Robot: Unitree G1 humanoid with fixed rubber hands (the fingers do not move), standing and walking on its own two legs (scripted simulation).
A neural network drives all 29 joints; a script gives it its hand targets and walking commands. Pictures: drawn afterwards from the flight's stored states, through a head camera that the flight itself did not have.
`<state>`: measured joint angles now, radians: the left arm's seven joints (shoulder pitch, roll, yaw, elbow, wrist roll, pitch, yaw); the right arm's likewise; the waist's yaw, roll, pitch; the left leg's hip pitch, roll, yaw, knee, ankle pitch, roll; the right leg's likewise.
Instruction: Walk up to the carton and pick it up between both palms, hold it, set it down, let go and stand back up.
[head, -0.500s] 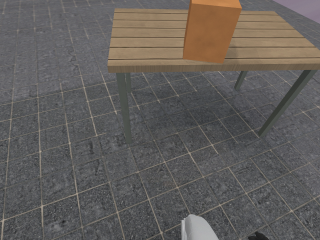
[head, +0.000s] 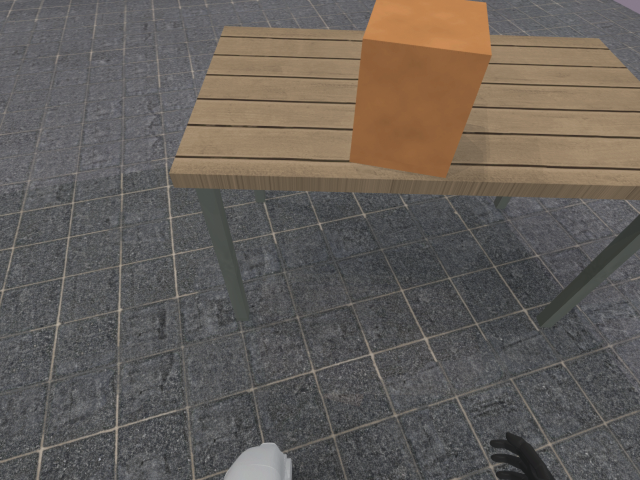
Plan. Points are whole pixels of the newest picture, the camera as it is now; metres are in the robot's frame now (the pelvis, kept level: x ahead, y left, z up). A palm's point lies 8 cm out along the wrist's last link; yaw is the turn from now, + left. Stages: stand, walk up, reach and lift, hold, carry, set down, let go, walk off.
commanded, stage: walk up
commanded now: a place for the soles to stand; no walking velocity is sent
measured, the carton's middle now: (413, 87) +0.79 -0.12 +0.07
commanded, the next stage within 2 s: none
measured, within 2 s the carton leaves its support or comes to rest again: neither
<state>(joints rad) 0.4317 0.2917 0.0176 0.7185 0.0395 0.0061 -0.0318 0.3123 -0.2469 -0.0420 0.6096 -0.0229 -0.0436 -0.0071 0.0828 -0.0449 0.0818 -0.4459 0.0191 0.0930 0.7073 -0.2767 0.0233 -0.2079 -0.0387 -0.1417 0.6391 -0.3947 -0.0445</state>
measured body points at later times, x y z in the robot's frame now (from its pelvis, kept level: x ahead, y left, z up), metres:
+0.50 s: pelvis +0.17 -0.15 -0.02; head +0.18 -0.15 +0.43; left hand +0.28 +0.12 -0.12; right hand +0.21 -0.43 -0.14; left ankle +0.12 +0.03 -0.66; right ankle +0.23 -0.26 -0.73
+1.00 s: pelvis +0.28 -0.25 -0.01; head +0.30 -0.25 +0.43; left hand +0.37 +0.01 -0.13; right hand +0.39 -0.52 -0.12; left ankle +0.31 -0.08 -0.72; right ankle +0.33 -0.38 -0.73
